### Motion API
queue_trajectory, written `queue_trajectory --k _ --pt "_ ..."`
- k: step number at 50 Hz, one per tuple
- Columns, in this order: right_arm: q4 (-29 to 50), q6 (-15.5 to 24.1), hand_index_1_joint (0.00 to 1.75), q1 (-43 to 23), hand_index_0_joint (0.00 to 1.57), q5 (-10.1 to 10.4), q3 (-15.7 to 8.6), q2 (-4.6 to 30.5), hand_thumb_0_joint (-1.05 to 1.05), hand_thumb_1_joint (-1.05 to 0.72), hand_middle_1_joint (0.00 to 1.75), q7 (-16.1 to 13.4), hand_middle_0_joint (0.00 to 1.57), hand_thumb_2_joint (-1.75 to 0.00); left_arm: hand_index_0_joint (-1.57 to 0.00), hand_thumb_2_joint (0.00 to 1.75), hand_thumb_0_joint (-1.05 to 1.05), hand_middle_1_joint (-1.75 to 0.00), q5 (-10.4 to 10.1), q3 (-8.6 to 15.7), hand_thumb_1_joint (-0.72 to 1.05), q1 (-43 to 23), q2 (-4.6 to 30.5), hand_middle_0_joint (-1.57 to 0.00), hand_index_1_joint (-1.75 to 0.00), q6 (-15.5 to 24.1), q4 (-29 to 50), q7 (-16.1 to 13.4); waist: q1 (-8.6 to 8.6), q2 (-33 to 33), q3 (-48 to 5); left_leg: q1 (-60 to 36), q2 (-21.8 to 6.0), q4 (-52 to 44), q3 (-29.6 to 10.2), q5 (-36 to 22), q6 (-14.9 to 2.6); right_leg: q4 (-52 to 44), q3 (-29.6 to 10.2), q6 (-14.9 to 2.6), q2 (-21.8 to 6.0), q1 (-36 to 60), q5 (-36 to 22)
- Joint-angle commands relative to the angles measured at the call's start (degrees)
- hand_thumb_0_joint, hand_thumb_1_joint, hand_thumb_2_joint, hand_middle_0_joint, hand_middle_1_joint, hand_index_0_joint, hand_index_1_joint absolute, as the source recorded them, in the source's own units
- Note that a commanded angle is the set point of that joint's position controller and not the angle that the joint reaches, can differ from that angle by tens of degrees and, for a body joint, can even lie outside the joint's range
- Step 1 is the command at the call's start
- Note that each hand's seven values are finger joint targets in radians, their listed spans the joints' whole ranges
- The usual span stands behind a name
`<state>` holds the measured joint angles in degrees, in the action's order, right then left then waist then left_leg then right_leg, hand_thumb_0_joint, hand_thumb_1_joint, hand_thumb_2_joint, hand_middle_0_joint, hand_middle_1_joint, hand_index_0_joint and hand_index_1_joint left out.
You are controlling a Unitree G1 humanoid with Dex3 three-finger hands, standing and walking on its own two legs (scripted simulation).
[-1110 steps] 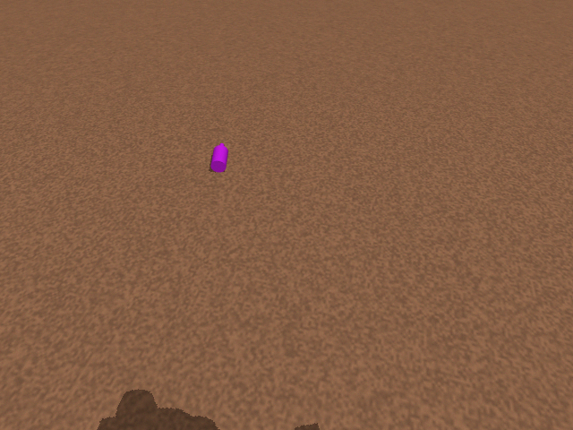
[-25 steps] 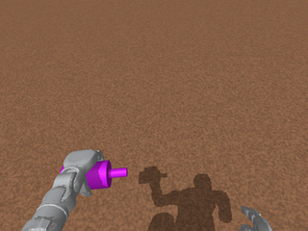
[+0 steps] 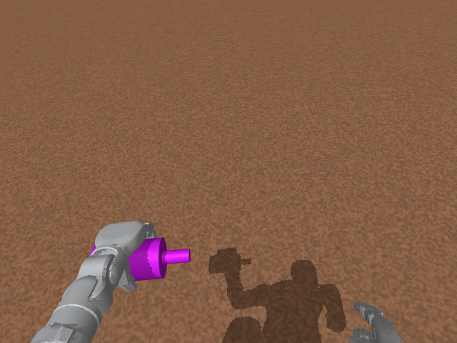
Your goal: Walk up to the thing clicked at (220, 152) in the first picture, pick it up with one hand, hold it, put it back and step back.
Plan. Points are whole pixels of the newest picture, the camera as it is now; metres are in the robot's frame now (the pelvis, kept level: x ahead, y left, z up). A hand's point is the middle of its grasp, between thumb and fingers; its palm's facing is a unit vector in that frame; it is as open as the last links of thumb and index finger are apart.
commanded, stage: hold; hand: left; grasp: from above
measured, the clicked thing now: (144, 259) +0.30 +0.20 -0.06
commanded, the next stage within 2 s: crouch in 0.24 s
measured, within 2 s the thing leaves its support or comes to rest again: neither
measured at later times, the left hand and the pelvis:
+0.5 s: hand (131, 260) +0.29 +0.22 -0.05, palm faces -0.46 -0.07 -0.89, open 10.8 cm; pelvis +0.00 +0.00 +0.00, yaw +0 degrees
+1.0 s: hand (155, 279) +0.33 +0.23 -0.25, palm faces -0.42 +0.02 -0.91, open 10.9 cm; pelvis -0.04 +0.00 -0.13, yaw +1 degrees
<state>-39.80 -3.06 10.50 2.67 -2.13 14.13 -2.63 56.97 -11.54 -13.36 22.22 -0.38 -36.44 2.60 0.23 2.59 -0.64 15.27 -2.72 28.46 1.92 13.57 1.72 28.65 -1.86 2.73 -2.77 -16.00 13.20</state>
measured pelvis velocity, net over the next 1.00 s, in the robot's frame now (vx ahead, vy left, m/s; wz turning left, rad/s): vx -0.04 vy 0.00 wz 0.01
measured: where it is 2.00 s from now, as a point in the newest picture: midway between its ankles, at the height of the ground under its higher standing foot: outside the picture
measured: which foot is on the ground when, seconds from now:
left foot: down 0.00-1.00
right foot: down 0.00-1.00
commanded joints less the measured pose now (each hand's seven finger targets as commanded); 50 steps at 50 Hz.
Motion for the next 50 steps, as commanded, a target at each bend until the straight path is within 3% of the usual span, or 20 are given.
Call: queue_trajectory --k 1,4,6,14,15,16,17,18,21,23,27,29,31,32,36,38,40,41,44,50 --pt "7.5 2.23 0.3 -4.93 0.2 0.27 -2.23 7.51 0.0 -0.9 0.3 -0.53 0.2 -0.9 -1.04 0.91 0.0 -0.64 0.34 6.33 0.64 -20.82 12.48 -1.07 -0.67 -0.36 12.46 -2.86 -0.04 -1.46 -14.38 -7.44 3.35 -3.03 0.94 -11.45 -2.01 -4.38 2.48 -2.41 3.48 3.11 -9.25" --pt "7.72 2.04 0.3 -5.19 0.2 0.41 -2.29 7.62 0.0 -0.9 0.3 -0.53 0.2 -0.9 -1.04 0.93 0.0 -0.64 -0.1 5.7 0.63 -19.87 11.83 -1.07 -0.67 -0.41 12.12 -2.15 -0.01 -1.62 -13.95 -7.49 3.27 -3.37 0.82 -11.02 -1.95 -4.54 2.58 -2.5 3.58 2.98 -8.58" --pt "7.99 1.88 0.3 -5.39 0.2 0.31 -2.3 7.46 0.0 -0.9 0.3 -0.54 0.2 -0.9 -1.04 0.92 0.0 -0.63 0.14 6.76 0.64 -19.22 12.77 -1.07 -0.67 -0.06 12.46 -1.98 0.5 -1.44 -13.55 -6.96 3.48 -3.51 0.85 -10.88 -2.02 -4.78 2.58 -2.5 3.42 3.16 -8.48" --pt "7.81 1.68 0.3 -4.63 0.2 0.31 -2.34 7.63 0.0 -0.9 0.3 -0.69 0.2 -0.9 -1.03 0.94 0.0 -0.67 0.51 6.18 0.63 -22.39 12.36 -1.05 -0.7 0.54 12.91 -2.34 -0.51 -0.28 -14.52 -8.33 3.17 -3.68 0.86 -11.14 -1.86 -4.44 2.59 -2.75 3.68 2.74 -8.74" --pt "7.87 1.66 0.3 -4.89 0.2 0.33 -2.47 7.6 0.0 -0.9 0.3 -0.71 0.2 -0.9 -1.03 0.94 0.0 -0.65 0.56 6.88 0.62 -22.02 13.11 -1.06 -0.68 0.52 13.35 -2.58 0.34 0.53 -15.26 -8.72 3.17 -3.88 0.7 -11.76 -1.7 -4.39 2.9 -2.88 3.68 3.31 -8.93" --pt "7.67 1.67 0.3 -4.7 0.2 0.23 -2.5 7.72 0.0 -0.9 0.3 -0.65 0.2 -0.9 -1.03 0.96 0.0 -0.66 0.25 6.45 0.62 -23.22 12.62 -1.06 -0.69 0.56 14.08 -2.83 -0.09 1.1 -15.89 -9.2 3.11 -3.69 0.76 -11.84 -1.59 -4.3 2.8 -2.85 3.7 2.94 -9.12" --pt "7.53 1.67 0.3 -4.84 0.2 0.28 -2.55 7.69 0.0 -0.91 0.3 -0.65 0.2 -0.91 -1.06 0.89 0.0 -0.73 0.41 6.45 0.69 -22.5 12.48 -1.05 -0.72 0.34 12.71 -3.03 0.08 0.94 -15.43 -9.16 2.89 -3.77 0.58 -12.18 -1.43 -4.13 3.07 -2.93 3.9 2.71 -9.14" --pt "7.67 1.63 0.3 -4.69 0.2 0.3 -2.59 7.77 0.0 -0.87 0.3 -0.63 0.2 -0.89 -0.98 0.87 0.0 -0.7 0.59 6.28 0.61 -20.42 11.92 -0.97 -0.7 0.18 11.71 -3.14 0.04 0.11 -14.67 -8.74 2.89 -3.8 0.57 -12.46 -1.45 -4.19 3.07 -2.92 3.89 2.8 -9.4" --pt "7.51 1.47 0.3 -4.49 0.2 0.22 -2.7 7.81 0.0 -0.88 0.3 -0.52 0.2 -0.9 -1.02 0.92 0.0 -0.71 0.7 6.56 0.65 -19.3 12.02 -1.03 -0.72 0.38 10.09 -3.62 0.13 -1.4 -13.45 -7.32 3.11 -3.42 0.69 -12.36 -1.74 -4.37 2.99 -2.74 3.64 3.14 -9.59" --pt "7.37 1.32 0.3 -4.03 0.2 0.07 -2.65 7.58 0.0 -0.89 0.3 -0.42 0.2 -0.9 -1.02 0.95 0.0 -0.71 1.22 5.7 0.64 -19.37 10.97 -1.04 -0.73 0.83 7.85 -4.28 -0.86 -3.38 -11.89 -5.94 3.25 -3.08 0.75 -10.7 -2.04 -4.47 2.79 -2.51 3.5 1.86 -8.38" --pt "6.59 0.91 0.3 -2.6 0.2 -0.41 -2.92 7.8 0.0 -0.88 0.3 -0.02 0.2 -0.9 -1.03 0.93 0.0 -0.71 2.62 5.92 0.65 -19.26 10.0 -1.04 -0.72 2.46 2.89 -7.86 -1.56 -4.22 -11.08 -3.93 3.38 -1.81 0.63 -8.45 -1.82 -3.02 2.71 -2.7 3.35 -1.15 -6.21" --pt "5.46 0.69 0.3 -1.47 0.2 -0.98 -3.18 8.3 0.0 -0.88 0.3 0.21 0.2 -0.9 -1.02 0.93 0.0 -0.72 3.66 6.65 0.65 -21.18 10.92 -1.03 -0.73 3.19 -0.32 -10.51 -2.3 -3.47 -11.02 -1.46 3.42 0.36 0.66 -7.16 -1.7 -1.59 2.71 -2.68 3.14 -4.0 -5.31" --pt "4.5 0.75 0.3 -0.55 0.2 -1.5 -3.41 8.29 0.0 -0.89 0.3 0.58 0.2 -0.9 -1.05 0.95 0.0 -0.74 4.44 5.35 0.68 -25.22 9.42 -1.06 -0.75 3.92 -2.85 -12.98 -3.8 -3.1 -12.31 0.35 3.12 3.38 0.32 -5.98 -1.43 1.11 2.88 -2.78 3.27 -8.0 -4.29" --pt "4.0 0.75 0.3 0.14 0.2 -1.74 -3.57 8.73 0.0 -0.89 0.3 0.8 0.2 -0.9 -1.05 0.97 0.0 -0.74 5.34 6.26 0.67 -25.35 10.6 -1.06 -0.75 4.05 -5.28 -14.45 -4.0 -3.23 -12.87 2.27 3.22 5.47 0.3 -5.2 -1.38 2.67 2.74 -2.72 3.13 -9.88 -3.79" --pt "2.9 1.55 0.3 3.55 0.2 -2.93 -4.65 8.95 0.0 -0.89 0.3 1.95 0.2 -0.9 -1.03 0.96 0.0 -0.77 8.09 6.4 0.66 -30.19 9.51 -1.03 -0.77 5.27 -9.33 -19.71 -4.55 0.15 -19.92 11.75 2.89 17.18 0.13 -3.65 -0.75 13.82 2.63 -3.17 3.21 -20.16 -2.61" --pt "3.06 1.73 0.3 5.01 0.2 -3.15 -4.85 9.28 0.0 -0.89 0.3 2.34 0.2 -0.9 -1.04 0.92 0.0 -0.76 9.92 6.61 0.67 -30.13 9.12 -1.04 -0.76 4.89 -14.64 -22.23 -5.28 -1.34 -21.02 19.58 3.14 22.04 0.35 -0.95 -1.14 18.2 2.3 -3.0 2.82 -23.5 -1.04" --pt "3.09 2.02 0.3 5.77 0.2 -3.42 -5.23 9.49 0.0 -0.89 0.3 2.37 0.2 -0.9 -1.04 0.92 0.0 -0.78 10.81 7.92 0.67 -32.83 10.49 -1.03 -0.78 4.49 -15.97 -24.74 -4.54 -0.23 -24.57 24.52 3.22 26.18 0.44 0.62 -1.12 22.56 2.38 -3.07 2.8 -26.87 0.38" --pt "2.88 2.24 0.3 6.3 0.2 -3.57 -5.17 9.67 0.0 -0.89 0.3 2.34 0.2 -0.9 -1.03 0.93 0.0 -0.78 10.82 7.73 0.66 -33.69 9.82 -1.02 -0.77 4.06 -17.43 -25.61 -5.63 0.27 -25.95 26.24 2.94 28.32 0.03 1.18 -1.25 25.03 2.65 -3.27 3.01 -29.81 1.07" --pt "1.9 3.14 0.3 7.09 0.2 -4.2 -5.66 10.0 0.0 -0.89 0.3 1.7 0.2 -0.9 -0.98 0.91 0.0 -0.78 10.82 8.9 0.61 -38.15 11.6 -0.97 -0.77 3.23 -18.09 -27.75 -5.58 4.03 -31.07 30.28 2.48 33.91 -0.77 2.38 -1.14 31.76 3.54 -4.0 3.41 -37.64 2.8" --pt "0.83 4.6 0.3 8.03 0.2 -5.36 -5.81 10.13 0.0 -0.89 0.3 0.75 0.2 -0.89 -0.94 0.89 0.0 -0.75 9.78 10.36 0.56 -40.63 13.11 -0.94 -0.75 1.59 -21.48 -28.95 -6.74 4.51 -36.9 44.24 2.32 43.78 -1.68 8.76 -1.72 42.31 4.03 -4.32 3.35 -47.77 7.88"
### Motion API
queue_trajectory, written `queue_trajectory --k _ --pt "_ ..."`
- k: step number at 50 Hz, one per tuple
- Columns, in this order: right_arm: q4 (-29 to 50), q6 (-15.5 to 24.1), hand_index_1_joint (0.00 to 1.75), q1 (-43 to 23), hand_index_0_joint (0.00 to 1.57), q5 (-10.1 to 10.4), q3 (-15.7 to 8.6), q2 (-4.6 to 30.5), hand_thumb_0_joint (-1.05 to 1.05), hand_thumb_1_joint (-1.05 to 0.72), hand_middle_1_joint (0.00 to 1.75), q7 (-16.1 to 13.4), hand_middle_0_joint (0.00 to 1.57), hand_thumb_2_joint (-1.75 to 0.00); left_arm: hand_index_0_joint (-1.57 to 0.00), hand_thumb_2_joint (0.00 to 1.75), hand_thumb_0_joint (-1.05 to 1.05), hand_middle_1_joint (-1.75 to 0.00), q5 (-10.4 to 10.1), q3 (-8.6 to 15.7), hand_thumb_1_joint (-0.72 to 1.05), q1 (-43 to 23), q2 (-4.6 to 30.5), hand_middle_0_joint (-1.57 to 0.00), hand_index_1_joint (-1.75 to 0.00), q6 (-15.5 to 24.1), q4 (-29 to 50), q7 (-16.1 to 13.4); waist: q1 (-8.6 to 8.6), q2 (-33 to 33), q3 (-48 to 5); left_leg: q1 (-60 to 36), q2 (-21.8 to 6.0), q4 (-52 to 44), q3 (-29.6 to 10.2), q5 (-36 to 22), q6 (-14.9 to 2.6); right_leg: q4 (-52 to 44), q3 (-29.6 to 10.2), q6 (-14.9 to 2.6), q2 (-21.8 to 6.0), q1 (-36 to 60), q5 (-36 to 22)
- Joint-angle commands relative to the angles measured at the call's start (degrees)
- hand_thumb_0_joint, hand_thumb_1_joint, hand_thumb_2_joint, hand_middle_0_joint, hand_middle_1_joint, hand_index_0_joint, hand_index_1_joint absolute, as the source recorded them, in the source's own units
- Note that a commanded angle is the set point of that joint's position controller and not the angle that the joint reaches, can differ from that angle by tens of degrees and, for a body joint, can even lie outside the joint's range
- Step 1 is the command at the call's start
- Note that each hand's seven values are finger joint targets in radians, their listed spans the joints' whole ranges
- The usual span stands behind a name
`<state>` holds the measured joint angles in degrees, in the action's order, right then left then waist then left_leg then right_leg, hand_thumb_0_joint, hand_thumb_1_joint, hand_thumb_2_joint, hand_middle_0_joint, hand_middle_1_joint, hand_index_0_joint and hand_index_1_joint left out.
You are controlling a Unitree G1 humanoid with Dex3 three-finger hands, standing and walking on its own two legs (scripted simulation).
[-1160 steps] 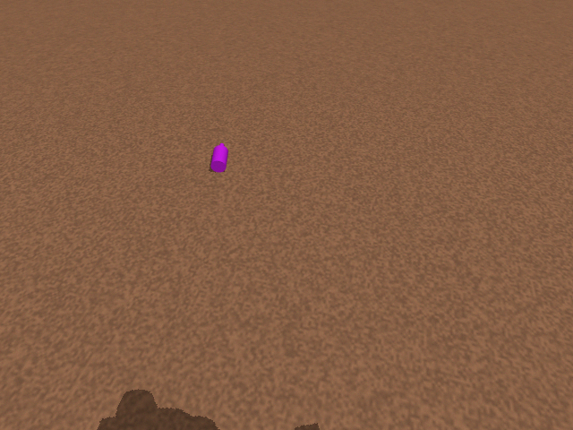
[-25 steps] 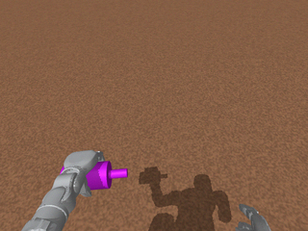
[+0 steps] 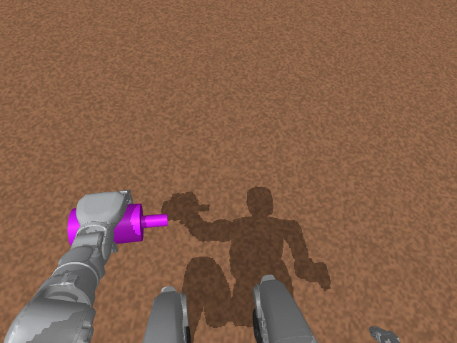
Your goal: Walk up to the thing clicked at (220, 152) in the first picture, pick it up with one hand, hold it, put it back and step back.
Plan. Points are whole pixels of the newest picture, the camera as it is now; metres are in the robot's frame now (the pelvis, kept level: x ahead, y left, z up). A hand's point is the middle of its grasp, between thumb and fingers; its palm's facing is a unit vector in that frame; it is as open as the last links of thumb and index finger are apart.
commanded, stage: crouch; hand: left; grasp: from above
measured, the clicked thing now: (122, 223) +0.38 +0.20 -0.14
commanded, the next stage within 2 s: lower in 1.32 s
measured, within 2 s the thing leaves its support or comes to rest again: neither
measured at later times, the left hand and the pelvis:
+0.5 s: hand (133, 237) +0.40 +0.23 -0.35, palm faces -0.45 -0.02 -0.89, open 10.8 cm; pelvis -0.02 +0.00 -0.18, yaw -1 degrees
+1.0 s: hand (139, 238) +0.42 +0.23 -0.43, palm faces -0.47 -0.04 -0.88, open 10.9 cm; pelvis -0.03 +0.00 -0.26, yaw -3 degrees
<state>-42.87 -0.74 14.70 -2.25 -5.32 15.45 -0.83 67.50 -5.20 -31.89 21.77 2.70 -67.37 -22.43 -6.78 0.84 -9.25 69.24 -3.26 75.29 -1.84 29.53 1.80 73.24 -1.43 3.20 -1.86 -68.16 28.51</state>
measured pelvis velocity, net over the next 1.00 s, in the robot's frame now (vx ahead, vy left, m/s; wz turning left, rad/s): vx -0.03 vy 0.00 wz -0.05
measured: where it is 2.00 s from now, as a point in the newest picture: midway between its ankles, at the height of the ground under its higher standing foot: outside the picture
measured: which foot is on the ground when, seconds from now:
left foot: down 0.00-1.00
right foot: down 0.00-1.00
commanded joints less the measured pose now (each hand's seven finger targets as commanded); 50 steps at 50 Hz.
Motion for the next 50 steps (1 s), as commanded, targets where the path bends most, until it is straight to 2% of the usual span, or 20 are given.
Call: queue_trajectory --k 1,4,6,8,11,12,13,15,17,20,21,22,25,32,33,41,43,47,48,50 --pt "3.85 2.37 0.3 3.87 0.2 -0.51 -2.74 8.86 0.0 -0.89 0.3 -1.16 0.2 -0.89 -0.94 0.9 0.0 -0.75 -0.95 4.0 0.55 -22.11 13.8 -0.94 -0.75 -1.78 8.45 -3.69 -0.12 5.21 -29.02 -7.67 2.84 -1.89 1.91 -5.58 -1.87 -1.05 3.82 -4.84 2.42 3.2 -5.91" --pt "3.08 2.97 0.3 3.85 0.2 -1.03 -2.71 8.87 0.0 -0.88 0.3 -1.06 0.2 -0.89 -0.92 0.91 0.0 -0.74 -1.38 4.82 0.53 -23.13 14.22 -0.92 -0.75 -1.91 8.57 -2.84 -0.74 6.62 -31.32 -3.46 2.76 2.87 1.7 -5.28 -1.87 3.85 3.98 -4.79 2.31 -1.79 -5.76" --pt "3.03 3.1 0.3 4.16 0.2 -1.15 -2.65 9.14 0.0 -0.89 0.3 -0.9 0.2 -0.89 -0.94 0.9 0.0 -0.75 -0.93 6.18 0.55 -22.53 16.61 -0.94 -0.75 -1.74 7.71 -2.32 -0.2 6.8 -33.28 -2.32 2.7 5.27 0.95 -5.67 -1.81 7.17 4.59 -5.02 2.35 -5.26 -5.28" --pt "2.78 3.35 0.3 4.14 0.2 -1.53 -2.5 9.28 0.0 -0.89 0.3 -0.57 0.2 -0.89 -0.96 0.89 0.0 -0.75 -1.02 6.29 0.58 -24.01 15.94 -0.95 -0.75 -1.22 7.37 -2.06 -1.11 6.97 -32.31 1.47 2.67 7.66 0.38 -3.32 -1.83 9.77 4.91 -5.08 2.32 -9.56 -3.34" --pt "2.55 3.93 0.3 4.2 0.2 -1.73 -2.21 9.59 0.0 -0.88 0.3 -0.02 0.2 -0.89 -0.95 0.86 0.0 -0.73 -0.55 6.85 0.58 -28.34 17.64 -0.94 -0.72 0.07 7.79 -1.51 -2.12 8.95 -33.92 4.23 2.72 11.6 -0.6 -1.75 -1.72 14.21 5.47 -5.24 2.27 -15.85 -1.63" --pt "2.64 4.07 0.3 4.58 0.2 -1.81 -2.22 9.57 0.0 -0.89 0.3 0.23 0.2 -0.89 -0.97 0.84 0.0 -0.74 -0.31 7.39 0.6 -27.89 18.44 -0.95 -0.72 0.41 7.58 -1.58 -2.0 8.01 -35.61 4.98 2.87 13.21 -0.35 -1.86 -1.94 15.19 5.56 -5.2 2.24 -15.55 -1.74" --pt "2.39 4.38 0.3 5.04 0.2 -2.01 -2.07 9.86 0.0 -0.89 0.3 0.55 0.2 -0.89 -0.97 0.86 0.0 -0.74 -0.02 6.96 0.6 -25.83 16.88 -0.96 -0.73 0.63 4.86 -1.5 -2.91 6.67 -34.75 6.14 2.84 14.65 -0.84 -2.02 -1.95 16.44 5.88 -5.07 2.11 -18.02 -1.76" --pt "2.28 4.85 0.3 5.17 0.2 -2.24 -2.0 9.86 0.0 -0.89 0.3 1.14 0.2 -0.9 -0.98 0.9 0.0 -0.76 0.06 7.72 0.61 -29.92 18.93 -0.97 -0.75 1.81 7.79 -1.74 -3.04 8.03 -36.96 8.27 3.06 17.08 -0.35 -0.95 -2.21 18.02 5.73 -4.96 2.07 -18.61 -1.42" --pt "1.96 5.16 0.3 5.44 0.2 -2.48 -1.85 10.1 0.0 -0.89 0.3 1.58 0.2 -0.9 -0.99 0.9 0.0 -0.74 0.86 8.98 0.62 -29.28 20.88 -0.99 -0.74 2.29 8.44 -2.42 -1.91 10.18 -39.85 7.88 3.22 19.2 -0.11 -2.68 -1.95 20.57 5.77 -5.1 1.95 -20.34 -2.49" --pt "1.14 5.64 0.3 6.11 0.2 -3.2 -1.65 10.57 0.0 -0.89 0.3 2.35 0.2 -0.9 -1.01 0.94 0.0 -0.75 1.57 8.21 0.64 -32.68 19.44 -1.01 -0.75 2.57 8.27 -2.73 -3.87 12.48 -40.42 7.38 2.87 22.0 -1.05 -5.11 -1.59 24.09 6.54 -5.12 1.74 -24.56 -3.89" --pt "1.23 5.69 0.3 6.0 0.2 -3.25 -1.65 10.36 0.0 -0.89 0.3 2.64 0.2 -0.9 -1.0 0.92 0.0 -0.74 1.47 8.34 0.63 -33.2 19.77 -1.0 -0.74 2.66 8.85 -2.96 -3.25 12.91 -41.52 7.61 2.96 23.48 -0.42 -6.61 -1.84 24.74 6.45 -5.16 1.91 -24.4 -5.28" --pt "1.3 5.63 0.3 6.16 0.2 -3.24 -1.65 10.6 0.0 -0.89 0.3 2.73 0.2 -0.9 -1.0 0.92 0.0 -0.73 1.59 9.38 0.61 -34.33 22.1 -1.0 -0.73 2.73 10.02 -3.3 -2.97 12.59 -43.98 8.53 3.02 24.97 0.01 -7.0 -2.05 25.49 6.44 -5.08 2.12 -23.74 -5.94" --pt "1.28 5.66 0.3 6.52 0.2 -3.73 -1.34 10.43 0.0 -0.9 0.3 3.53 0.2 -0.9 -1.01 0.97 0.0 -0.75 1.84 8.95 0.63 -32.58 20.59 -1.01 -0.76 2.32 7.89 -3.38 -3.36 13.24 -42.26 10.36 3.1 26.8 0.33 -7.56 -1.86 27.45 6.6 -4.99 1.9 -25.51 -6.35" --pt "1.47 5.32 0.3 5.92 0.2 -3.97 -1.07 10.96 0.0 -0.9 0.3 4.05 0.2 -0.9 -1.02 0.96 0.0 -0.71 1.53 9.18 0.63 -35.71 22.24 -1.03 -0.72 2.0 6.12 -3.05 -4.31 13.73 -41.01 15.48 3.17 31.06 0.8 -4.51 -2.03 31.22 6.88 -4.92 2.22 -28.86 -4.7" --pt "1.66 5.31 0.3 6.19 0.2 -4.02 -0.91 10.82 0.0 -0.9 0.3 4.25 0.2 -0.9 -1.01 0.96 0.0 -0.73 1.37 9.69 0.62 -33.53 22.8 -1.02 -0.74 1.95 4.46 -2.83 -3.97 13.2 -39.53 16.32 3.08 31.76 0.91 -4.95 -2.1 31.48 6.81 -4.81 2.19 -28.46 -5.05" --pt "1.72 4.88 0.3 5.96 0.2 -4.31 -0.15 11.24 0.0 -0.9 0.3 5.14 0.2 -0.9 -1.0 0.93 0.0 -0.74 1.32 10.04 0.62 -35.81 24.98 -1.01 -0.75 3.49 2.15 -1.93 -4.78 12.52 -38.32 22.26 3.12 36.47 1.29 -4.26 -2.52 35.26 6.99 -4.53 2.57 -30.09 -5.33" --pt "1.69 4.65 0.3 5.97 0.2 -4.24 -0.17 11.35 0.0 -0.9 0.3 5.32 0.2 -0.9 -0.99 0.95 0.0 -0.74 1.81 10.61 0.61 -36.02 26.26 -1.0 -0.75 3.77 2.19 -1.97 -4.36 12.19 -39.64 23.15 3.25 37.55 1.57 -4.35 -2.65 36.03 6.92 -4.48 2.67 -30.11 -5.56" --pt "1.2 4.66 0.3 6.07 0.2 -4.81 0.13 11.6 0.0 -0.9 0.3 5.82 0.2 -0.9 -1.01 0.95 0.0 -0.75 1.83 10.45 0.63 -37.76 25.84 -1.01 -0.75 4.49 0.49 -2.05 -5.54 13.05 -37.06 25.31 3.27 39.16 1.51 -2.58 -2.61 37.62 7.32 -4.5 2.64 -32.87 -3.87" --pt "1.17 4.66 0.3 6.08 0.2 -4.6 0.22 11.85 0.0 -0.9 0.3 5.87 0.2 -0.9 -1.01 0.94 0.0 -0.75 1.95 11.35 0.63 -38.78 27.93 -1.01 -0.75 4.78 1.07 -2.15 -4.88 13.99 -37.5 24.9 3.25 39.04 1.44 -2.39 -2.55 38.2 7.54 -4.72 2.7 -33.75 -3.38" --pt "1.09 4.47 0.3 6.0 0.2 -4.74 0.39 11.9 0.0 -0.9 0.3 6.14 0.2 -0.9 -1.0 0.94 0.0 -0.73 2.38 10.89 0.61 -38.01 27.35 -1.01 -0.74 4.98 -0.47 -2.17 -5.09 14.28 -37.53 25.46 3.33 39.67 1.43 -1.6 -2.41 38.96 7.73 -4.8 2.79 -34.57 -2.5"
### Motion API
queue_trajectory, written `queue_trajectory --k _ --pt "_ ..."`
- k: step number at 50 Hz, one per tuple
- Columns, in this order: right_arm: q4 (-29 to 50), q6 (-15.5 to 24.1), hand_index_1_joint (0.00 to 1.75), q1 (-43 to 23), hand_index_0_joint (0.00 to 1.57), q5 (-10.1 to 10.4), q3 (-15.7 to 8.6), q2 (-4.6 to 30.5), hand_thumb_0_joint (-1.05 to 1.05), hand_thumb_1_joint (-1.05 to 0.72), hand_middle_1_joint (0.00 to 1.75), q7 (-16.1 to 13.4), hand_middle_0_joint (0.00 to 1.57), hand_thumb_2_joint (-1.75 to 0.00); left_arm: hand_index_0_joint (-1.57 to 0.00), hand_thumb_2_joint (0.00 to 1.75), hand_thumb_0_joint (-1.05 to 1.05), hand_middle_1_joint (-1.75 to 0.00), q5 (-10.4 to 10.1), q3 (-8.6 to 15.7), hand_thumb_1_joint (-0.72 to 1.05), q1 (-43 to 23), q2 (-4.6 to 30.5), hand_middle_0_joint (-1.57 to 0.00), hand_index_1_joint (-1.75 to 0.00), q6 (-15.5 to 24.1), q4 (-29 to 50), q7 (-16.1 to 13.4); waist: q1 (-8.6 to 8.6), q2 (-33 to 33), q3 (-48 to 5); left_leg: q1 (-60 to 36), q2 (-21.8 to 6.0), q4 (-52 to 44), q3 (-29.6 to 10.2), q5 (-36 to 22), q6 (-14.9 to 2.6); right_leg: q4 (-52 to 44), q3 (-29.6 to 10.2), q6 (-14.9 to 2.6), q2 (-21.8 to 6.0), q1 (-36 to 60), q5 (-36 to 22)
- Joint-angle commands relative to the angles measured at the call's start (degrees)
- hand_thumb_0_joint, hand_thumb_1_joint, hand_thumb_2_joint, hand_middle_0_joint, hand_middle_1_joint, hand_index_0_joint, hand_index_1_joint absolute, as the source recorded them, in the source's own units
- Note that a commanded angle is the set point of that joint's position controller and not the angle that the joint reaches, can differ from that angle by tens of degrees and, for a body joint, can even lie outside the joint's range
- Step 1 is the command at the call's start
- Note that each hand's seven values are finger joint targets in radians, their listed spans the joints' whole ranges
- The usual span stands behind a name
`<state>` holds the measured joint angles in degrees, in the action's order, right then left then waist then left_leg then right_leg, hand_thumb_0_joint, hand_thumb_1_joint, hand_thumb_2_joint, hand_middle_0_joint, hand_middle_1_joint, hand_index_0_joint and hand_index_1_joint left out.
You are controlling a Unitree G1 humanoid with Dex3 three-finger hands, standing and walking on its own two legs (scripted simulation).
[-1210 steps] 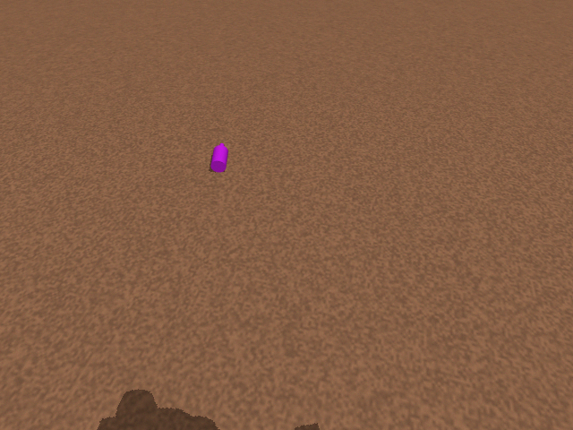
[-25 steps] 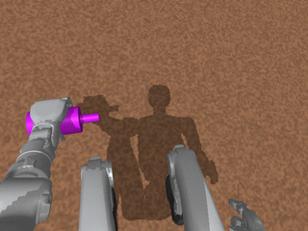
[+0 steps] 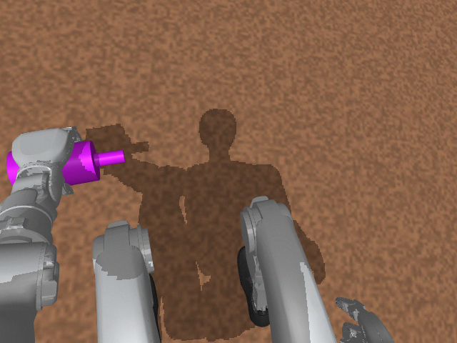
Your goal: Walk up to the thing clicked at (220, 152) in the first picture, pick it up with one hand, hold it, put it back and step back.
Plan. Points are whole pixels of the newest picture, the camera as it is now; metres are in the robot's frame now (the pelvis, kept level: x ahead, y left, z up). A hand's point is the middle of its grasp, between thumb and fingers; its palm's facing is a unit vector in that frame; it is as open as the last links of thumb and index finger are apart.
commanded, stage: crouch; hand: left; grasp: from above
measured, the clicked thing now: (73, 163) +0.45 +0.24 -0.19
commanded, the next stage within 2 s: lower in 0.32 s
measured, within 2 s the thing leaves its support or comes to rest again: neither
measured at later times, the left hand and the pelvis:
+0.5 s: hand (66, 170) +0.45 +0.26 -0.22, palm faces -0.46 -0.06 -0.88, open 10.8 cm; pelvis -0.01 +0.01 -0.04, yaw -1 degrees
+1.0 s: hand (77, 174) +0.45 +0.26 -0.28, palm faces -0.47 -0.08 -0.88, open 10.8 cm; pelvis +0.00 +0.01 -0.07, yaw -4 degrees
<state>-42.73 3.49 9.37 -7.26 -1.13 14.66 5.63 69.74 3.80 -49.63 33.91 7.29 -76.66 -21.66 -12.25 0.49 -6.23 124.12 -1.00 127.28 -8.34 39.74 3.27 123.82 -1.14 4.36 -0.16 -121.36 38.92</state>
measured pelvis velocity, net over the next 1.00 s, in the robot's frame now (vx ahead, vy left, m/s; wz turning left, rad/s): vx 0.00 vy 0.01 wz -0.06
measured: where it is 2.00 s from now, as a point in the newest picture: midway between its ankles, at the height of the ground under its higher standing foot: (203, 313)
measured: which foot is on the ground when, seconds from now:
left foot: down 0.00-1.00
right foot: down 0.00-1.00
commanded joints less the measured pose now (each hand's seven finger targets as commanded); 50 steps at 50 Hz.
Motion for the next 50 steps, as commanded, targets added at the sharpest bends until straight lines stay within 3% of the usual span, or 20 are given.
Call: queue_trajectory --k 1,9,10,14,20,24,27,29,31,33,34,35,37,40,41,43,46,48,49,50 --pt "1.08 0.29 0.3 11.77 0.2 0.2 -3.81 12.84 0.0 -0.9 0.3 -0.17 0.2 -0.9 -1.01 0.93 0.0 -0.75 0.22 1.92 0.63 -20.98 15.26 -1.01 -0.75 0.65 8.66 -3.04 -0.18 14.27 -40.8 -29.47 1.05 -12.11 7.79 -11.82 -3.89 -11.23 7.74 -5.93 1.12 18.64 -12.95" --pt "0.07 0.62 0.3 11.33 0.2 -0.34 -2.83 13.37 0.0 -0.9 0.3 0.21 0.2 -0.9 -1.0 0.9 0.0 -0.73 1.16 2.61 0.62 -24.59 18.14 -1.0 -0.73 1.59 6.16 -4.47 -0.37 14.8 -40.83 -25.98 1.3 -9.4 8.03 -9.46 -4.22 -8.88 8.1 -6.12 1.48 16.18 -11.04" --pt "0.01 0.74 0.3 11.6 0.2 -0.48 -2.64 13.21 0.0 -0.91 0.3 0.36 0.2 -0.9 -1.01 0.89 0.0 -0.73 1.25 2.09 0.63 -23.18 17.07 -1.01 -0.73 1.6 3.36 -4.47 -1.11 13.96 -38.19 -24.57 1.29 -9.02 8.15 -8.74 -4.32 -8.85 8.17 -6.02 1.45 15.81 -10.48" --pt "-0.17 1.12 0.3 11.98 0.2 -0.8 -2.02 13.56 0.0 -0.9 0.3 0.53 0.2 -0.9 -1.02 0.87 0.0 -0.72 1.55 1.97 0.65 -25.16 16.91 -1.02 -0.72 1.91 3.74 -4.77 -1.75 15.39 -38.6 -25.14 1.4 -8.13 7.98 -8.98 -4.24 -7.81 8.42 -6.07 1.35 14.19 -10.9" --pt "-0.58 1.16 0.3 11.93 0.2 -0.94 -1.66 14.17 0.0 -0.91 0.3 0.83 0.2 -0.9 -1.04 0.91 0.0 -0.7 2.03 2.44 0.67 -26.6 18.43 -1.05 -0.72 2.05 4.17 -5.39 -1.35 15.61 -39.21 -23.91 1.51 -7.05 7.88 -8.83 -4.28 -6.51 8.84 -6.14 1.51 13.39 -10.86" --pt "-0.85 1.27 0.3 11.74 0.2 -0.94 -1.45 14.2 0.0 -0.9 0.3 1.01 0.2 -0.9 -1.04 0.9 0.0 -0.66 2.1 1.12 0.63 -25.47 16.22 -1.06 -0.68 1.82 -0.59 -5.56 -2.44 15.89 -35.73 -23.05 1.54 -6.6 7.41 -8.23 -4.08 -5.45 9.27 -6.37 1.63 10.23 -10.37" --pt "-0.92 1.53 0.3 11.78 0.2 -1.26 -1.0 14.55 0.0 -0.9 0.3 1.15 0.2 -0.9 -1.05 0.89 0.0 -0.65 2.12 2.38 0.65 -26.61 18.55 -1.07 -0.67 2.57 -0.52 -6.3 -2.35 14.49 -36.51 -20.35 1.66 -5.03 7.41 -8.7 -4.45 -4.72 9.22 -6.01 1.63 11.71 -11.1" --pt "-1.27 1.92 0.3 11.77 0.2 -1.63 -0.46 14.29 0.0 -0.9 0.3 1.53 0.2 -0.9 -1.06 0.86 0.0 -0.65 2.38 0.46 0.67 -25.89 15.57 -1.07 -0.67 2.87 -3.11 -6.14 -3.67 14.05 -34.23 -20.23 1.5 -4.42 7.01 -8.91 -4.31 -4.11 9.69 -5.97 1.9 10.59 -11.36" --pt "-0.87 2.09 0.3 11.82 0.2 -1.84 -0.39 15.12 0.0 -0.9 0.3 1.59 0.2 -0.9 -1.07 0.86 0.0 -0.64 2.93 2.96 0.69 -26.48 19.62 -1.08 -0.66 3.28 -1.44 -6.97 -2.62 16.77 -35.7 -22.33 1.58 -4.09 6.87 -10.49 -3.99 -3.09 9.82 -6.1 1.58 10.09 -12.48" --pt "-0.79 2.09 0.3 11.64 0.2 -2.17 -0.36 15.21 0.0 -0.9 0.3 1.82 0.2 -0.9 -1.09 0.84 0.0 -0.63 3.25 3.11 0.7 -26.33 19.34 -1.1 -0.65 3.66 -0.76 -7.69 -2.79 18.85 -37.01 -23.03 1.62 -4.0 6.78 -11.38 -3.71 -1.84 10.11 -6.21 1.67 9.93 -13.18" --pt "-0.93 2.28 0.3 11.58 0.2 -2.45 -0.33 15.13 0.0 -0.9 0.3 2.11 0.2 -0.9 -1.1 0.85 0.0 -0.64 3.66 2.34 0.72 -24.68 17.56 -1.11 -0.66 3.37 -4.4 -7.81 -3.85 17.17 -34.83 -22.88 1.4 -3.39 6.51 -10.71 -3.7 -1.59 10.48 -6.13 1.67 8.57 -12.83" --pt "-0.94 2.3 0.3 11.62 0.2 -2.51 -0.32 15.2 0.0 -0.9 0.3 2.22 0.2 -0.9 -1.09 0.84 0.0 -0.64 3.64 2.56 0.72 -27.62 18.12 -1.11 -0.65 3.86 -0.84 -8.25 -4.02 18.32 -36.05 -22.81 1.4 -3.35 6.43 -11.06 -3.65 -1.6 10.53 -6.09 1.88 8.99 -13.15" --pt "-0.79 2.65 0.3 11.22 0.2 -2.93 -0.14 15.39 0.0 -0.9 0.3 2.58 0.2 -0.9 -1.1 0.84 0.0 -0.63 4.01 3.13 0.72 -25.6 19.05 -1.12 -0.65 3.82 -4.18 -8.87 -3.96 18.89 -34.43 -22.48 1.37 -2.6 6.46 -10.48 -3.63 -0.76 10.69 -6.16 1.84 7.76 -12.76" --pt "-1.0 2.81 0.3 11.25 0.2 -3.31 -0.23 15.89 0.0 -0.9 0.3 2.96 0.2 -0.9 -1.11 0.83 0.0 -0.61 4.07 4.81 0.73 -26.6 21.3 -1.12 -0.63 4.0 0.06 -10.2 -3.0 20.61 -37.97 -23.92 1.3 -1.83 6.49 -12.15 -3.58 -0.27 10.63 -6.02 2.09 9.23 -14.45" --pt "-1.0 3.04 0.3 11.22 0.2 -3.61 0.21 15.44 0.0 -0.91 0.3 3.36 0.2 -0.9 -1.11 0.83 0.0 -0.63 4.31 3.93 0.74 -23.86 19.8 -1.13 -0.65 3.6 -4.0 -10.42 -3.84 19.93 -35.36 -22.21 1.37 -1.18 6.68 -11.53 -3.69 0.06 10.64 -5.97 2.15 9.1 -14.21" --pt "-1.16 3.1 0.3 11.48 0.2 -3.7 0.09 15.8 0.0 -0.89 0.3 3.71 0.2 -0.89 -1.1 0.84 0.0 -0.59 3.94 5.07 0.73 -24.44 20.9 -1.12 -0.61 3.44 -1.9 -11.09 -3.96 19.62 -36.39 -21.9 1.3 -0.93 6.56 -12.28 -3.81 0.12 10.75 -5.76 2.24 10.18 -15.04" --pt "-1.27 3.39 0.3 11.35 0.2 -3.92 0.44 15.9 0.0 -0.89 0.3 4.16 0.2 -0.89 -1.1 0.81 0.0 -0.57 3.88 4.49 0.72 -24.34 20.59 -1.11 -0.59 3.17 -4.5 -11.46 -4.41 18.67 -34.48 -19.98 1.28 -0.06 6.41 -10.89 -4.03 0.15 10.89 -5.74 2.47 9.26 -14.0" --pt "-1.58 3.36 0.3 10.8 0.2 -3.82 0.29 16.24 0.0 -0.89 0.3 4.1 0.2 -0.89 -1.09 0.82 0.0 -0.56 3.67 5.26 0.7 -23.57 21.38 -1.1 -0.58 3.14 -4.1 -12.02 -3.7 18.95 -35.94 -20.68 1.2 -0.12 6.1 -11.12 -3.91 0.52 11.07 -5.79 2.74 9.19 -14.1" --pt "-1.71 3.63 0.3 10.88 0.2 -4.09 0.59 15.88 0.0 -0.89 0.3 4.49 0.2 -0.89 -1.09 0.8 0.0 -0.57 3.94 3.81 0.72 -24.24 19.68 -1.1 -0.59 3.01 -6.29 -11.9 -4.99 18.51 -33.83 -19.76 1.11 0.63 6.22 -10.65 -3.95 0.66 11.15 -5.7 2.83 8.74 -13.97" --pt "-1.83 3.91 0.3 11.47 0.2 -4.66 1.01 16.06 0.0 -0.89 0.3 4.76 0.2 -0.89 -1.1 0.79 0.0 -0.58 3.93 4.25 0.74 -25.65 20.15 -1.11 -0.58 3.31 -5.61 -12.1 -5.82 18.63 -32.69 -18.89 1.14 0.96 6.11 -10.89 -4.04 0.69 11.34 -5.42 2.75 9.2 -14.32"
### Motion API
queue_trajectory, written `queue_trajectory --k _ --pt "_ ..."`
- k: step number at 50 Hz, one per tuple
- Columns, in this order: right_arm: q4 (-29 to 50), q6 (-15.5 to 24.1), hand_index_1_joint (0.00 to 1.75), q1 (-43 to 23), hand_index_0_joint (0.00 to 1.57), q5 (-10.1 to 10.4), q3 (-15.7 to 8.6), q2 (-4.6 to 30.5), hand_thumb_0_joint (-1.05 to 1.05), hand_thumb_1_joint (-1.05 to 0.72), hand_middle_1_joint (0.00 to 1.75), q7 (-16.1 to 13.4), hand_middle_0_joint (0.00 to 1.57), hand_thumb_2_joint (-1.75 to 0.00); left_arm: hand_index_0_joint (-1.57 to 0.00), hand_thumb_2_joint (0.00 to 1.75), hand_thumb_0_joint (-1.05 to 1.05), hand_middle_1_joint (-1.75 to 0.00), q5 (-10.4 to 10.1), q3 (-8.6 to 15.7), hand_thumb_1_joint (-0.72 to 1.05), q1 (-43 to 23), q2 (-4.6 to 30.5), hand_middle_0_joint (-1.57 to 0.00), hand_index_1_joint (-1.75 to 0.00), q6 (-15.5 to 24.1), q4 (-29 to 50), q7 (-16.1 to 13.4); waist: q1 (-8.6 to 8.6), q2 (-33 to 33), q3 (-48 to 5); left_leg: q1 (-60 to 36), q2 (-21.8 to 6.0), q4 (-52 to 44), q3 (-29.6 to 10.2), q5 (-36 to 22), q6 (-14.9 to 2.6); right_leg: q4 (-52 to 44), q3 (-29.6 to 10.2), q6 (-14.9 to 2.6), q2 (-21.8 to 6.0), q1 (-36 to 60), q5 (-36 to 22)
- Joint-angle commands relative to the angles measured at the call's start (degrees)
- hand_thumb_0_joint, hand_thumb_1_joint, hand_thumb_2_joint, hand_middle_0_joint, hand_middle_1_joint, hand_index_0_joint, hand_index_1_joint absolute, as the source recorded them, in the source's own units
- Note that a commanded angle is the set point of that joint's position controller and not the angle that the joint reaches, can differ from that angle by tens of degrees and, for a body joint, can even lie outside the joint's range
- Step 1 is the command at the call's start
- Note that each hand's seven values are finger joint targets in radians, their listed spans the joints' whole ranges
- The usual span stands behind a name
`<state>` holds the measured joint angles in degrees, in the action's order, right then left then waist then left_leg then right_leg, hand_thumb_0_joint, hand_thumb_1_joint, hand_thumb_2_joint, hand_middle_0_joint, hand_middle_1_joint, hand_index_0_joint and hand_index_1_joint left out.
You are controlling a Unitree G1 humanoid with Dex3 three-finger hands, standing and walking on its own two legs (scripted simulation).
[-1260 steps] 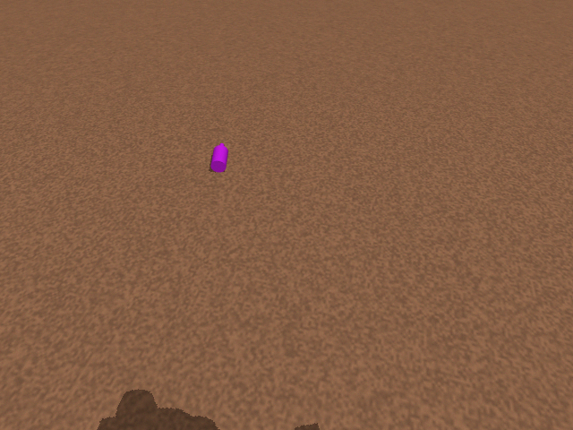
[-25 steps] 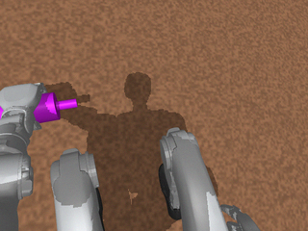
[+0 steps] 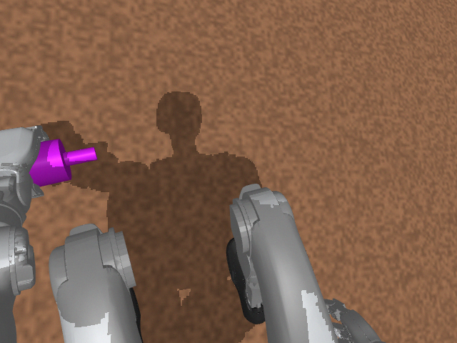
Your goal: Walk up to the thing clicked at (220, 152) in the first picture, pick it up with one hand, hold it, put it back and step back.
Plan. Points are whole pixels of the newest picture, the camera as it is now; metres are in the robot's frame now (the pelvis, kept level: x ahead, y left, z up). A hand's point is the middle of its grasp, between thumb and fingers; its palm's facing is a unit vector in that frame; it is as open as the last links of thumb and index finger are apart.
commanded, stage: rest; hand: left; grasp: from above
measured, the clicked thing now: (41, 164) +0.45 +0.25 -0.23
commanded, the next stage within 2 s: open in 0.88 s
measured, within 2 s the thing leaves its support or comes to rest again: rests again in 1.40 s
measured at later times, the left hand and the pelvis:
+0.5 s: hand (32, 168) +0.44 +0.27 -0.25, palm faces -0.45 -0.16 -0.88, open 10.7 cm; pelvis +0.01 +0.00 -0.01, yaw -2 degrees
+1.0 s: hand (30, 169) +0.44 +0.28 -0.25, palm faces -0.45 -0.17 -0.88, open 10.7 cm; pelvis +0.00 +0.01 -0.02, yaw -4 degrees
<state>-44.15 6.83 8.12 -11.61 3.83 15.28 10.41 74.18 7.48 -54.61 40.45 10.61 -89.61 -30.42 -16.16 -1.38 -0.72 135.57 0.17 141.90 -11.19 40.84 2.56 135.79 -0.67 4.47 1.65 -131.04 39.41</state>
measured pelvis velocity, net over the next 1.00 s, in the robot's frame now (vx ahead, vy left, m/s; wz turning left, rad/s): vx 0.00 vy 0.01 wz -0.07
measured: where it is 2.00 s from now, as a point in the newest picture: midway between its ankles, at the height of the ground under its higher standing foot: (192, 317)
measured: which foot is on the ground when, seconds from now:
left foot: down 0.00-1.00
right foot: down 0.00-1.00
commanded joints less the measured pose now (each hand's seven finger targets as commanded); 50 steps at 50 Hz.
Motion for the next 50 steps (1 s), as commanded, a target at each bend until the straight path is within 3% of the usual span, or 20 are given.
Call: queue_trajectory --k 1,6,7,10,13,16,17,18,20,21,23,25,26,28,29,30,31,34,38,50 --pt "-0.41 0.52 0.3 12.89 0.2 -0.28 -3.97 15.9 0.0 -0.89 0.3 0.07 0.2 -0.89 -1.1 0.82 0.0 -0.57 -0.69 1.81 0.73 -20.4 15.22 -1.12 -0.59 0.16 8.77 -3.55 -1.18 20.4 -40.17 -30.81 0.03 -13.91 8.52 -12.59 -3.35 -10.94 11.07 -5.6 0.95 19.59 -15.12" --pt "-0.35 1.27 0.3 12.31 0.2 -0.86 -3.33 16.36 0.0 -0.89 0.3 1.13 0.2 -0.89 -1.12 0.83 0.0 -0.59 -0.47 2.34 0.76 -19.87 16.48 -1.13 -0.6 0.93 7.0 -4.28 -1.74 21.21 -38.63 -30.58 -0.03 -12.57 8.2 -13.13 -3.23 -9.88 11.61 -5.56 1.21 19.63 -15.82" --pt "-0.5 1.55 0.3 11.96 0.2 -0.91 -3.05 15.98 0.0 -0.9 0.3 1.43 0.2 -0.9 -1.13 0.81 0.0 -0.58 -0.61 0.96 0.77 -18.7 14.47 -1.14 -0.59 0.84 4.7 -4.24 -1.86 21.23 -37.36 -30.66 -0.07 -12.32 8.34 -12.78 -3.09 -9.57 11.66 -5.62 1.22 19.05 -15.67" --pt "-0.15 1.89 0.3 11.79 0.2 -1.24 -3.01 17.03 0.0 -0.9 0.3 2.0 0.2 -0.9 -1.16 0.83 0.0 -0.59 -0.49 3.63 0.81 -17.99 18.02 -1.17 -0.61 1.45 7.55 -5.1 -1.62 22.35 -39.52 -31.8 -0.25 -11.86 7.91 -15.25 -2.94 -8.79 12.08 -5.49 1.35 21.02 -17.89" --pt "-0.72 2.21 0.3 11.41 0.2 -1.8 -2.61 16.72 0.0 -0.9 0.3 2.94 0.2 -0.9 -1.17 0.8 0.0 -0.6 -0.05 1.75 0.84 -18.64 15.54 -1.18 -0.6 1.33 4.5 -5.45 -2.96 22.12 -37.86 -31.08 -0.39 -11.13 7.81 -14.56 -2.94 -8.68 12.47 -5.43 1.7 19.87 -17.76" --pt "-0.47 2.38 0.3 10.94 0.2 -1.55 -2.64 17.6 0.0 -0.9 0.3 3.13 0.2 -0.9 -1.18 0.82 0.0 -0.58 -0.53 3.71 0.83 -16.43 18.1 -1.19 -0.6 1.27 5.5 -6.49 -1.26 24.36 -38.59 -31.83 -0.41 -11.88 7.44 -14.36 -2.75 -8.7 12.59 -5.55 1.8 20.23 -17.21" --pt "-0.61 2.52 0.3 10.33 0.2 -1.78 -2.26 17.24 0.0 -0.9 0.3 3.4 0.2 -0.9 -1.18 0.82 0.0 -0.58 -0.22 2.43 0.82 -16.08 16.66 -1.19 -0.59 1.02 3.65 -6.49 -1.58 23.4 -37.5 -31.24 -0.43 -11.5 7.51 -13.93 -2.7 -8.25 12.68 -5.64 1.92 19.52 -16.93" --pt "-0.19 2.43 0.3 10.56 0.2 -1.85 -2.89 17.98 0.0 -0.9 0.3 3.4 0.2 -0.9 -1.17 0.82 0.0 -0.57 0.07 4.68 0.83 -17.36 18.83 -1.19 -0.58 1.23 7.87 -6.95 -1.47 24.04 -39.58 -32.87 -0.51 -11.89 7.27 -16.06 -2.57 -8.25 12.99 -5.42 1.83 20.55 -18.52" --pt "-0.12 2.51 0.3 10.27 0.2 -2.02 -2.74 18.02 0.0 -0.9 0.3 3.87 0.2 -0.9 -1.18 0.79 0.0 -0.57 0.0 4.78 0.84 -16.29 18.51 -1.19 -0.58 0.86 6.58 -7.21 -1.72 24.96 -39.94 -33.42 -0.49 -11.56 7.17 -17.78 -2.44 -7.03 13.05 -5.34 1.75 20.81 -20.1" --pt "-0.74 2.55 0.3 10.2 0.2 -1.84 -2.73 17.69 0.0 -0.9 0.3 4.02 0.2 -0.9 -1.18 0.8 0.0 -0.57 -0.01 3.14 0.84 -16.69 16.34 -1.19 -0.58 0.68 4.16 -7.04 -2.5 24.48 -38.03 -32.84 -0.63 -11.11 7.01 -16.65 -2.43 -6.99 13.13 -5.38 1.77 19.19 -19.26" --pt "-0.66 2.82 0.3 12.04 0.2 -2.56 -2.63 19.02 0.0 -0.9 0.3 4.43 0.2 -0.9 -1.18 0.8 0.0 -0.56 0.58 5.97 0.84 -18.69 20.63 -1.2 -0.58 0.97 4.0 -7.41 -4.06 23.57 -36.74 -31.34 -0.59 -9.97 7.06 -16.84 -2.79 -7.63 13.05 -5.04 1.72 21.1 -20.19" --pt "-0.83 3.18 0.3 10.58 0.2 -2.57 -1.97 17.67 0.0 -0.9 0.3 4.77 0.2 -0.9 -1.2 0.78 0.0 -0.53 -0.1 2.12 0.84 -18.03 15.49 -1.22 -0.55 0.96 2.41 -6.93 -3.64 23.19 -35.51 -30.55 -0.48 -10.09 7.24 -15.28 -2.72 -7.91 12.9 -5.16 1.91 20.17 -18.66" --pt "-0.61 3.5 0.3 9.74 0.2 -2.7 -2.14 18.56 0.0 -0.9 0.3 4.72 0.2 -0.9 -1.21 0.77 0.0 -0.55 -0.32 4.25 0.88 -18.75 19.07 -1.22 -0.56 1.4 3.06 -7.36 -3.57 23.37 -35.77 -30.57 -0.7 -10.62 6.68 -14.26 -2.69 -8.04 13.55 -5.24 2.01 19.6 -17.59" --pt "-0.39 3.92 0.3 9.53 0.2 -2.58 -1.63 18.73 0.0 -0.9 0.3 4.88 0.2 -0.9 -1.19 0.76 0.0 -0.55 -0.47 2.83 0.85 -18.35 17.81 -1.2 -0.55 1.63 1.97 -7.24 -3.4 23.8 -34.73 -30.35 -0.59 -11.24 6.33 -12.84 -2.54 -7.7 13.95 -5.4 1.94 18.63 -15.89" --pt "-0.84 3.82 0.3 10.31 0.2 -2.87 -2.34 20.0 0.0 -0.9 0.3 4.76 0.2 -0.9 -1.2 0.76 0.0 -0.55 0.29 5.86 0.87 -16.52 21.71 -1.21 -0.56 1.69 1.96 -7.62 -3.17 24.55 -36.05 -31.87 -0.64 -11.04 6.31 -14.65 -2.49 -7.5 14.07 -5.14 1.93 20.12 -17.46" --pt "-0.01 3.94 0.3 9.87 0.2 -2.73 -1.85 19.47 0.0 -0.9 0.3 4.98 0.2 -0.9 -1.21 0.76 0.0 -0.54 0.26 4.28 0.87 -17.11 20.1 -1.22 -0.55 1.89 2.4 -7.4 -3.13 24.91 -35.77 -31.21 -0.63 -10.85 6.28 -14.66 -2.41 -7.03 13.86 -5.31 1.96 19.93 -17.37" --pt "-1.31 3.67 0.3 10.86 0.2 -3.16 -1.75 19.5 0.0 -0.9 0.3 4.95 0.2 -0.9 -1.21 0.77 0.0 -0.55 0.58 6.84 0.88 -15.92 22.43 -1.22 -0.56 1.78 1.08 -7.89 -3.36 23.6 -36.42 -31.07 -0.81 -10.38 6.12 -15.52 -2.55 -7.3 13.96 -5.09 2.0 21.36 -18.53" --pt "-0.62 4.03 0.3 9.8 0.2 -3.32 -1.58 19.21 0.0 -0.9 0.3 5.34 0.2 -0.9 -1.22 0.78 0.0 -0.54 0.38 3.93 0.88 -18.6 18.99 -1.24 -0.56 2.09 0.36 -7.75 -4.93 23.31 -33.83 -29.99 -0.8 -9.9 6.24 -13.44 -2.61 -7.81 13.81 -5.14 2.21 19.84 -17.36" --pt "-0.68 4.31 0.3 9.82 0.2 -3.4 -1.35 20.63 0.0 -0.9 0.3 5.18 0.2 -0.9 -1.2 0.75 0.0 -0.51 1.12 4.96 0.86 -17.25 22.28 -1.22 -0.53 2.78 -0.25 -8.06 -4.28 24.24 -33.66 -30.21 -0.82 -10.49 5.65 -13.42 -2.42 -7.7 14.28 -5.09 2.25 20.1 -16.68" --pt "-0.12 5.42 0.3 7.8 0.2 -5.05 1.6 20.49 0.0 -0.89 0.3 5.94 0.2 -0.9 -1.12 0.73 0.0 -0.55 1.53 3.17 0.8 -18.11 22.31 -1.13 -0.56 3.49 -6.85 -9.09 -6.58 22.34 -28.7 -27.65 -1.08 -9.68 4.63 -10.66 -2.57 -7.56 15.06 -4.84 2.73 19.34 -14.97"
